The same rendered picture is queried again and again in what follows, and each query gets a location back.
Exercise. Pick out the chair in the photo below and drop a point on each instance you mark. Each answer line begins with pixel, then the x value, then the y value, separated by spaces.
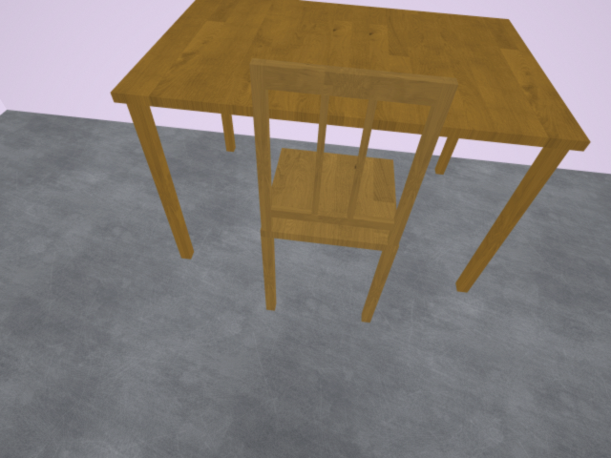
pixel 340 199

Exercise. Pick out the table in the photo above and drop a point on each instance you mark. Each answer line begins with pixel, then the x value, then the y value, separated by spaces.
pixel 202 64

